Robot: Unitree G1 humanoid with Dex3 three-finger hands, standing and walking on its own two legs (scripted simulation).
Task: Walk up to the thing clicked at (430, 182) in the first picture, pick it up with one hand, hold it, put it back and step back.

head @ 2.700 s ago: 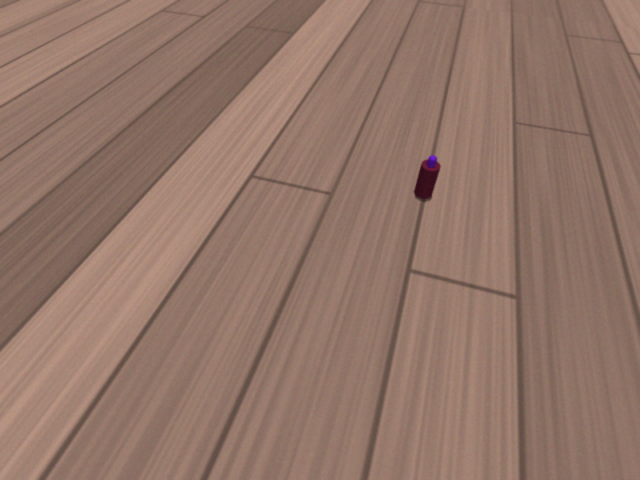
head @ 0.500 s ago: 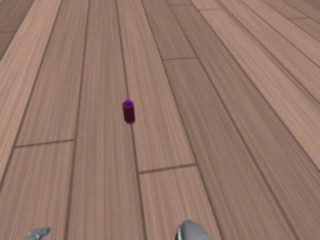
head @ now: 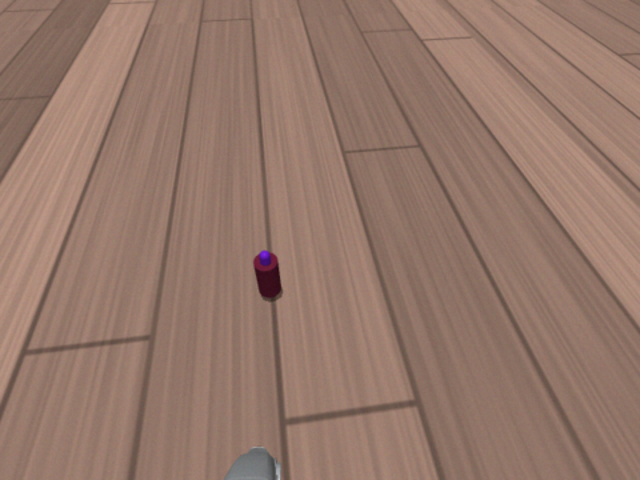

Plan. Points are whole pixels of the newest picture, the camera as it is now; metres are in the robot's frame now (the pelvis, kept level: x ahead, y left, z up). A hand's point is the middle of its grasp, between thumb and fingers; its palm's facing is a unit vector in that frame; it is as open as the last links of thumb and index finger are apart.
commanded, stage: walk up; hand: left
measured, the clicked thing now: (267, 271) +0.90 +0.24 -0.66
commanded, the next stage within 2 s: none
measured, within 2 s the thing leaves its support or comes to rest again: neither
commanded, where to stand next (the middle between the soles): +0.54 +0.01 m, yaw +1 degrees
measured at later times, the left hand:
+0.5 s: hand (146, 382) +0.28 +0.30 -0.13, palm faces -0.11 -0.93 -0.36, open 7.4 cm
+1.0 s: hand (179, 321) +0.39 +0.28 -0.14, palm faces +0.00 -0.93 -0.38, open 7.4 cm
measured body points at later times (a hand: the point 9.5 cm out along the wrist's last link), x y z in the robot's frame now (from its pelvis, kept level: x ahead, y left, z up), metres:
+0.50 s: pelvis +0.19 +0.03 +0.00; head +0.20 +0.03 +0.45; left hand +0.28 +0.35 -0.11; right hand +0.21 -0.30 -0.11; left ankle +0.16 +0.15 -0.73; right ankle +0.32 -0.13 -0.71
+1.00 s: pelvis +0.36 +0.00 +0.00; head +0.37 +0.00 +0.45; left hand +0.39 +0.33 -0.11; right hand +0.43 -0.32 -0.11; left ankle +0.47 +0.14 -0.71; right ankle +0.33 -0.12 -0.73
